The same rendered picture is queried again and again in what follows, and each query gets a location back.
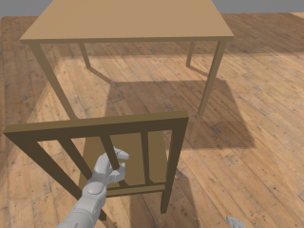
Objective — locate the robot left forearm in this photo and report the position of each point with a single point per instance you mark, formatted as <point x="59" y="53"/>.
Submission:
<point x="86" y="211"/>

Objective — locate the right robot hand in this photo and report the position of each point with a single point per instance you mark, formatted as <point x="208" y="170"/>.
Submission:
<point x="234" y="222"/>

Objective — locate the left robot hand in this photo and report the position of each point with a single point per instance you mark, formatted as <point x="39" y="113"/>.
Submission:
<point x="103" y="167"/>

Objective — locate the chair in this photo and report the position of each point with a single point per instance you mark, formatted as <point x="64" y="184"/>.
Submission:
<point x="147" y="169"/>

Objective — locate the table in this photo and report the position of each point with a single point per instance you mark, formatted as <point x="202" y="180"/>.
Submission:
<point x="127" y="21"/>

